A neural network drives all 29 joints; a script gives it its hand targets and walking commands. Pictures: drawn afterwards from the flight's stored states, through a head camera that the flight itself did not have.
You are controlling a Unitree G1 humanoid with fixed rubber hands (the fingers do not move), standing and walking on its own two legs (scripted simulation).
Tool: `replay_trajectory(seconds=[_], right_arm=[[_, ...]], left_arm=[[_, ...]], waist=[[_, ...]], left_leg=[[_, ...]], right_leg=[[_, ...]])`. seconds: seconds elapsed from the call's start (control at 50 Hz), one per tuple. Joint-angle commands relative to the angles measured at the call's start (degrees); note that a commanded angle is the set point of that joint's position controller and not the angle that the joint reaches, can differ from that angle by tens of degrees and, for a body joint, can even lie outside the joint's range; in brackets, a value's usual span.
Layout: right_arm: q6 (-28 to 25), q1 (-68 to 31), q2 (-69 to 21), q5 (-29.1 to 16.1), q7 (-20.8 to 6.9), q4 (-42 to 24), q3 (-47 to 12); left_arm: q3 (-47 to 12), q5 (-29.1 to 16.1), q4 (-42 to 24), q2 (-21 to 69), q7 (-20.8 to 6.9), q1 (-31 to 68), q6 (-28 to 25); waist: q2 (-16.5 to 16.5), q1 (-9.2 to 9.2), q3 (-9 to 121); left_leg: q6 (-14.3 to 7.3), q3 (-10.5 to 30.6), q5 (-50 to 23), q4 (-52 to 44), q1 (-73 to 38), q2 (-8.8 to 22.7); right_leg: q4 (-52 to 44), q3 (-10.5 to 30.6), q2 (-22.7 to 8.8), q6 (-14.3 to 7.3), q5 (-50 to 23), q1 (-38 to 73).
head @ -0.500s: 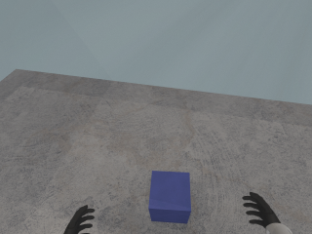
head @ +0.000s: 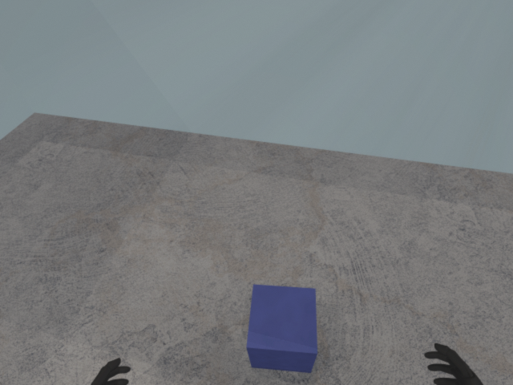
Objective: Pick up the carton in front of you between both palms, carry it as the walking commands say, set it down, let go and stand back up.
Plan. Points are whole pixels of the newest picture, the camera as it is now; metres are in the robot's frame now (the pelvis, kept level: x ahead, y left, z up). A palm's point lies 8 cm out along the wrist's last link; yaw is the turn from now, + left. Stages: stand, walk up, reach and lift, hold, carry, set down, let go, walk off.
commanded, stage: stand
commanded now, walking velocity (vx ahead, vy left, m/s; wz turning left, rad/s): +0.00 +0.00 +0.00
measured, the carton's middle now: (282, 329) +0.41 -0.03 -0.65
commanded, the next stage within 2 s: none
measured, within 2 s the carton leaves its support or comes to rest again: neither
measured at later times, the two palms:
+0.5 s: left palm out of the picture +0.09 +0.30 -0.09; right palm out of the picture +0.09 -0.30 -0.09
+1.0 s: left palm out of the picture +0.07 +0.31 -0.09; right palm out of the picture +0.07 -0.30 -0.10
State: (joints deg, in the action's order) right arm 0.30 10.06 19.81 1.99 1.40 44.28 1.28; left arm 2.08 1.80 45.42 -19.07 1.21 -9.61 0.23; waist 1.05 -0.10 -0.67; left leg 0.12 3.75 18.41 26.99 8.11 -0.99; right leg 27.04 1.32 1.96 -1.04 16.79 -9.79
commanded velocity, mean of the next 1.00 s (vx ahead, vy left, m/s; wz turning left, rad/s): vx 0.00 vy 0.00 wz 0.00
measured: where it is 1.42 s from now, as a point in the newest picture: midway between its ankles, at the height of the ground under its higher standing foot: outside the picture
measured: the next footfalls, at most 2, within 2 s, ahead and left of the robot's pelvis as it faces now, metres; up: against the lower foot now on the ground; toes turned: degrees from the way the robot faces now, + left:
none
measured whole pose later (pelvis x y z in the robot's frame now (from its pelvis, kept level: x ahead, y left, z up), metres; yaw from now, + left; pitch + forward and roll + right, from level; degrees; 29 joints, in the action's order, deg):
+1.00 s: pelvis -0.03 +0.00 +0.01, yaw +0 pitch -2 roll +0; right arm -0.7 8.1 22.1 1.1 0.9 56.8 -0.1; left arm 0.9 1.0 57.6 -21.5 0.6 -7.5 -0.5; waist 0.5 -0.3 -1.6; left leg 0.1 3.3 12.8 20.4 5.2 -1.0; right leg 20.6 1.8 1.4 -0.7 11.2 -7.0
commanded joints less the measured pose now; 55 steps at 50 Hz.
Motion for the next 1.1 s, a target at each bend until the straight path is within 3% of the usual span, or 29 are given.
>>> replay_trajectory(seconds=[0.0, 0.54, 1.08], right_arm=[[-0.8, -1.3, 8.5, -0.1, 0.3, -2.5, 2.0], [-1.5, -3.1, 10.7, -0.6, -0.1, 6.1, 0.9], [-1.6, -4.0, 11.8, -1.0, -0.3, 10.7, 0.3]], left_arm=[[2.1, -0.1, -2.3, -9.2, 0.3, 1.3, -0.8], [1.1, -0.5, 5.9, -11.1, -0.3, 3.4, -1.2], [0.5, -0.9, 10.4, -12.4, -0.4, 4.3, -1.4]], waist=[[-0.7, -0.08, 3.8], [-0.9, -0.2, 0.8], [-0.9, -0.15, 0.6]], left_leg=[[-0.3, 3.5, -21.8, -2.5, -0.5, 5.1], [-0.9, 4.4, -14.1, -8.3, -0.4, 6.2], [-1.2, 4.8, -13.6, -10.1, -0.8, 6.7]], right_leg=[[-2.8, 4.9, -6.3, 0.3, -21.8, 2.9], [-8.2, 6.4, -7.2, -0.2, -13.5, 3.4], [-9.6, 6.7, -7.8, -0.3, -13.2, 3.9]])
